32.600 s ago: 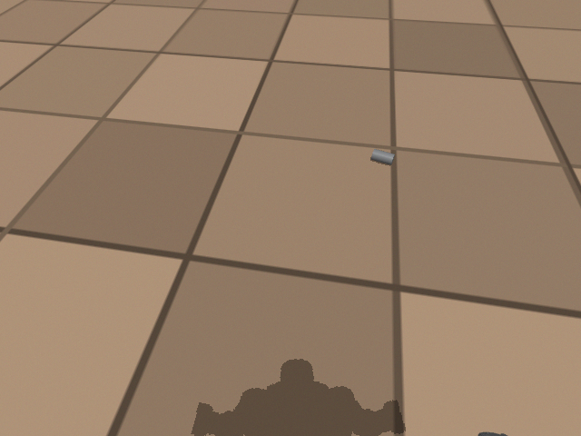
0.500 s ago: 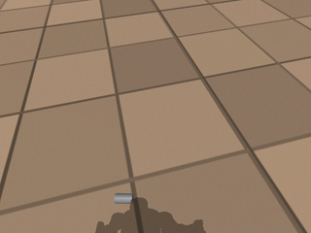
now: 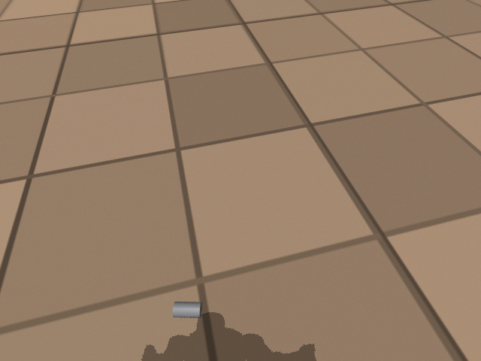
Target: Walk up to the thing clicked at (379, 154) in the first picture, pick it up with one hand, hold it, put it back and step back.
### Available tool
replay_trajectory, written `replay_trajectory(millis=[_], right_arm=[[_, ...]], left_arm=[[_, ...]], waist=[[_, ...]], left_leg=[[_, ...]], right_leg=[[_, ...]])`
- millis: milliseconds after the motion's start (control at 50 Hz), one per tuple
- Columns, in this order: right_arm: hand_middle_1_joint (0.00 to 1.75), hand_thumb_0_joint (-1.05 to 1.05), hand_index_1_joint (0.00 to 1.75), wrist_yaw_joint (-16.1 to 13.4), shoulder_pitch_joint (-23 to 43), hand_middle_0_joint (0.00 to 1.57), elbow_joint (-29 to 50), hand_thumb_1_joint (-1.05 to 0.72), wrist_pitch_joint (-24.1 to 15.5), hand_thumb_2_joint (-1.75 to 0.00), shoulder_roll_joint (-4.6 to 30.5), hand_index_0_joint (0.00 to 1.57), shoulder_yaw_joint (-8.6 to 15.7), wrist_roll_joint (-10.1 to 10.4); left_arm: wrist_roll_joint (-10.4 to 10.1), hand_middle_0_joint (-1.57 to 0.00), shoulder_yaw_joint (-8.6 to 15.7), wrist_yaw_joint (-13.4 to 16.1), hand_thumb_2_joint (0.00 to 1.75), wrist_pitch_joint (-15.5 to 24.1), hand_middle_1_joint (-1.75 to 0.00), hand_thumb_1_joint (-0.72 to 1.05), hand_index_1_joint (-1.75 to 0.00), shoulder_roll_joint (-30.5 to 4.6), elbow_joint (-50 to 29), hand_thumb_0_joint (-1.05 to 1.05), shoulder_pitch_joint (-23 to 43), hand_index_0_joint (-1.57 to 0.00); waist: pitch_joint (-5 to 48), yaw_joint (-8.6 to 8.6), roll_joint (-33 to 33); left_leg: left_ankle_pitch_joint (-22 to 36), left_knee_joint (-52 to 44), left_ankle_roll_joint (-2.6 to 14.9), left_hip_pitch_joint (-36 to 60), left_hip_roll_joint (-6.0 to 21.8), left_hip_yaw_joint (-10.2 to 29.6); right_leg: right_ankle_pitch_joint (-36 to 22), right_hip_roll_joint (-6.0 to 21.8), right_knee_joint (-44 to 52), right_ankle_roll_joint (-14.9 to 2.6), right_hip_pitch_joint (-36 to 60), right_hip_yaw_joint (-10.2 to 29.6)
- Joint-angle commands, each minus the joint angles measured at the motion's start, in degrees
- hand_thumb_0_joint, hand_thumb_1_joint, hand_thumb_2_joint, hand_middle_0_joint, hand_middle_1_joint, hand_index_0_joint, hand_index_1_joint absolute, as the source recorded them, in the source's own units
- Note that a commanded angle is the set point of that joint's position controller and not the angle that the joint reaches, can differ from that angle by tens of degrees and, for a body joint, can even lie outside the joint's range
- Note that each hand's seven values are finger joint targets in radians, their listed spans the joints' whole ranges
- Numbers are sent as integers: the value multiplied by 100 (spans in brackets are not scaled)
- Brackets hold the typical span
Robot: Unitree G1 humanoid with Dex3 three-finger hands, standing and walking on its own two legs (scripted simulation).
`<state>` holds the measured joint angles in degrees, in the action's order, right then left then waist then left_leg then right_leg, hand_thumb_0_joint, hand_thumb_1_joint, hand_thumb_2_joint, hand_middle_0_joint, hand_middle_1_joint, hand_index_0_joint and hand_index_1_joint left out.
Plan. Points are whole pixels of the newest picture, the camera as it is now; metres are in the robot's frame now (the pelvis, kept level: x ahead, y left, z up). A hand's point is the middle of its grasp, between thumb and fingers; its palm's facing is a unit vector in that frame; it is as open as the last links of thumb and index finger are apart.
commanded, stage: stand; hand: left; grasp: from above
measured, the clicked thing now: (187, 309) +0.42 +0.24 -0.75
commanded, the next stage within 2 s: step back in 0.26 s
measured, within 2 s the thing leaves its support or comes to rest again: neither
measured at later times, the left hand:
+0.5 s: hand out of the picture +0.09 +0.30 -0.17, palm faces -0.02 -0.93 -0.37, open 7.4 cm
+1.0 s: hand out of the picture -0.02 +0.32 -0.18, palm faces -0.11 -0.92 -0.38, open 7.4 cm
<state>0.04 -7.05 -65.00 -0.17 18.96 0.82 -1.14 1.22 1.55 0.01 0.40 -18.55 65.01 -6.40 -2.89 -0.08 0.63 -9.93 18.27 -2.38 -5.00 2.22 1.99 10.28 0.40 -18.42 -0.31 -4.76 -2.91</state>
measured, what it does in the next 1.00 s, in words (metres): walks backwards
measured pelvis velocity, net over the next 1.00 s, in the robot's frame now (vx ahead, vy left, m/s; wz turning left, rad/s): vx -0.14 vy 0.06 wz -0.11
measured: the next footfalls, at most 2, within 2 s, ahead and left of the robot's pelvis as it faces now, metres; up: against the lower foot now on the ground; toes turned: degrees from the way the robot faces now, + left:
right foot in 1.02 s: -0.14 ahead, -0.07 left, +0.00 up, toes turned -4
left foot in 1.34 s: -0.21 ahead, +0.18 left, +0.00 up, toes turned -3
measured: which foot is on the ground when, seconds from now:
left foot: down 0.00-1.00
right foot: down 0.00-0.56, up 0.58-1.00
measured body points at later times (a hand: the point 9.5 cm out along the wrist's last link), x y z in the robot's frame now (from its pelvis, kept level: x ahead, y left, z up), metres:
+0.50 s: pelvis -0.04 +0.03 -0.02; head +0.02 +0.04 +0.43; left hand +0.09 +0.34 -0.14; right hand +0.04 -0.29 -0.13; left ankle -0.05 +0.15 -0.73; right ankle +0.00 -0.11 -0.75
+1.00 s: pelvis -0.14 +0.06 -0.03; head -0.08 +0.06 +0.42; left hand -0.02 +0.37 -0.15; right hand -0.05 -0.25 -0.14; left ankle -0.05 +0.15 -0.75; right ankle -0.18 -0.07 -0.74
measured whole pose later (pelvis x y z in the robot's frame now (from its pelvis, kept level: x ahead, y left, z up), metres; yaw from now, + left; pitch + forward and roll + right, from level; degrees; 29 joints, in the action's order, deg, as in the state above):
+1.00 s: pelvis -0.14 +0.06 -0.03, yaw -6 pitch -2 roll -1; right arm -0.5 -5.8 -48.3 1.4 20.5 2.3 -1.3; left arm 1.1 4.8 -0.1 -3.2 -21.9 50.8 -8.9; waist -10.7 0.3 -0.6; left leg -12.5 36.6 2.8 -22.0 1.4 -5.1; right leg 24.0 -1.1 -40.8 -0.6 -14.3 2.9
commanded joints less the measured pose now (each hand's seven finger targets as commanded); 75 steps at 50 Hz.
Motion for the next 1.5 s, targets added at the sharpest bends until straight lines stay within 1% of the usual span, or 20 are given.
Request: replay_trajectory(millis=[0, 220, 260, 360, 480, 500, 520, 540, 640, 860, 980, 1020, 1040, 1100, 1260, 1300, 1320, 1340, 1360, 1480], right_arm=[[30, 0, 30, -78, 219, 20, 337, -90, -120, -90, 1139, 20, 184, 12], [30, 0, 30, -76, 120, 20, 332, -90, -111, -90, 1160, 20, 155, 29], [30, 0, 30, -47, 287, 20, 594, -90, 22, -90, 1372, 20, 257, 154], [30, 0, 30, -11, -348, 20, 941, -90, 257, -90, 1280, 20, 413, 130], [30, 0, 30, -14, -735, 20, 1113, -90, 182, -90, 1244, 20, 479, 18], [30, 0, 30, -26, -623, 20, 1189, -90, 146, -90, 1338, 20, 527, -74], [30, 0, 30, -47, -480, 20, 1348, -90, 92, -90, 1824, 20, 641, -191], [30, 0, 30, -24, -273, 20, 1460, -90, 70, -90, 2346, 20, 727, -86], [30, 0, 30, -194, 90, 20, 1732, -90, 26, -90, 1626, 20, 573, -61], [30, 0, 30, -233, -272, 20, 1980, -90, 49, -90, 1744, 20, 642, -30], [30, 0, 30, -145, 168, 20, 2045, -90, 123, -90, 1715, 20, 581, 57], [30, 0, 30, -123, 406, 20, 2156, -90, 122, -90, 1301, 20, 476, 130], [30, 0, 30, -168, 336, 20, 2072, -90, 163, -90, 1424, 20, 552, 79], [30, 0, 30, -139, -356, 20, 1785, -90, 162, -90, 1412, 20, 522, 153], [30, 0, 30, -167, -508, 20, 1941, -90, 46, -90, 1271, 20, 442, 42], [30, 0, 30, -158, -965, 20, 1747, -90, -20, -90, 1241, 20, 495, 1], [30, 0, 30, -171, -890, 20, 1810, -90, -56, -90, 1517, 20, 589, -87], [30, 0, 30, -144, -668, 20, 1918, -90, -60, -90, 2175, 20, 727, -119], [30, 0, 30, -116, -586, 20, 2019, -90, -51, -90, 2528, 20, 771, -61], [30, 0, 30, -236, -96, 20, 2112, -90, -49, -90, 1661, 20, 554, -57]], left_arm=[[-39, -20, 202, 71, 90, 145, -30, 90, -30, -1239, -368, 0, 238, -20], [-58, -20, 155, 80, 90, 162, -30, 90, -30, -1263, -383, 0, 149, -20], [-185, -20, 499, 119, 90, 74, -30, 90, -30, -1739, -527, 0, 41, -20], [4, -20, 614, 139, 90, -22, -30, 90, -30, -1803, -1256, 0, 675, -20], [-38, -20, 508, 152, 90, -201, -30, 90, -30, -1624, -1643, 0, 736, -20], [-80, -20, 469, 132, 90, -265, -30, 90, -30, -1486, -1694, 0, 593, -20], [-157, -20, 414, 134, 90, -306, -30, 90, -30, -1163, -1787, 0, 408, -20], [-137, -20, 444, 192, 90, -333, -30, 90, -30, -1220, -1801, 0, 456, -20], [-145, -20, 488, 264, 90, -348, -30, 90, -30, -1428, -1626, 0, -7, -20], [-41, -20, 576, 144, 90, -271, -30, 90, -30, -1349, -1873, 0, -228, -20], [44, -20, 646, 36, 90, -185, -30, 90, -30, -1301, -1560, 0, -1274, -20], [55, -20, 820, 18, 90, -149, -30, 90, -30, -2088, -1842, 0, -891, -20], [121, -20, 850, 31, 90, -134, -30, 90, -30, -2316, -2120, 0, -421, -20], [74, -20, 668, 130, 90, -88, -30, 90, -30, -1649, -2361, 0, 435, -20], [66, -20, 633, 173, 90, -206, -30, 90, -30, -1637, -2470, 0, -284, -20], [-23, -20, 601, 124, 90, -285, -30, 90, -30, -1641, -2553, 0, -110, -20], [-49, -20, 528, 104, 90, -323, -30, 90, -30, -1417, -2615, 0, -241, -20], [-84, -20, 476, 87, 90, -320, -30, 90, -30, -1185, -2683, 0, -351, -20], [-38, -20, 627, 189, 90, -310, -30, 90, -30, -1479, -2680, 0, 186, -20], [-55, -20, 686, 157, 90, -321, -30, 90, -30, -1418, -2314, 0, -437, -20]], waist=[[175, -10, 37], [266, 12, -73], [-188, -4, -229], [454, 199, -1064], [549, 233, -713], [392, 155, -280], [474, 30, 771], [555, 142, 1330], [666, -122, 658], [631, 264, 665], [761, -166, 578], [120, -233, -1425], [-152, -248, -1614], [-212, 247, -696], [549, -179, -1222], [689, 77, -853], [715, 7, -389], [619, -74, 1074], [483, 335, 1301], [402, -38, 571]], left_leg=[[335, -315, 305, -216, 463, 383], [618, -279, 296, -146, 480, 364], [1487, 984, 427, -678, 181, 162], [-2108, 3632, 521, -979, -364, 287], [-347, 1051, 409, -931, -289, -183], [857, 508, 440, -755, -77, 122], [2298, 242, 736, -488, 1059, 1671], [3126, 275, 1458, -566, 1644, 2294], [3004, 850, 1228, 50, 1031, 1114], [2157, 765, 1724, 203, 1530, 1387], [179, 1024, 936, -1311, 981, 843], [-1647, 2696, 273, -2311, -602, -42], [-2533, 4125, 175, -2098, -724, 276], [-1721, 4993, 237, -1957, -960, 691], [-1743, 1959, 228, -1747, -387, -4], [-105, 266, 275, -899, -419, -325], [506, 232, 450, -368, 135, 534], [1451, 176, 1043, 21, 1476, 2333], [2048, 117, 1862, -976, 2114, 2944], [2685, 853, 1625, -309, 1268, 1262]], right_leg=[[-138, 684, 400, -67, -48, 628], [-556, 695, 315, -60, 11, 594], [-2117, 851, -129, -312, -359, 824], [-2351, 2048, -225, -1481, -931, 1526], [-1988, 1298, -1598, -835, -535, 896], [-1373, 952, -2002, -607, -852, 764], [145, 60, -2820, -266, -1504, 546], [2572, -644, -3684, -182, -1866, 944], [1811, -576, -5126, -93, -2490, 1495], [1943, -233, -3421, 108, -1885, 919], [375, -3, -901, -265, -178, 446], [672, 1617, 145, -1272, -977, 2904], [480, 2331, 373, -1844, -1871, 3470], [-1035, 1338, -204, -1231, -1754, 1698], [-2298, 1364, -1295, -1125, 211, 1465], [-2010, 1118, -1878, -833, -94, 1143], [-1047, 814, -2153, -488, -938, 1065], [951, -189, -3078, -131, -2254, 500], [2840, -456, -4102, -38, -2015, 948], [1942, -558, -5437, 71, -2464, 1329]])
